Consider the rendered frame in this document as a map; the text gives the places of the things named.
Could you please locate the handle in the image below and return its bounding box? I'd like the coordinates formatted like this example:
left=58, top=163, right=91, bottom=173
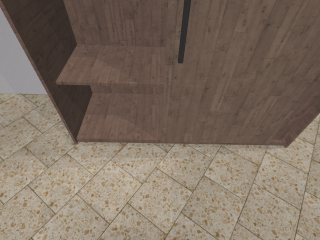
left=178, top=0, right=191, bottom=64

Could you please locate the wardrobe door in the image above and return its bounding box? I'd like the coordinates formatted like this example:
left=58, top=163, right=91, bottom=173
left=161, top=0, right=320, bottom=144
left=272, top=79, right=320, bottom=140

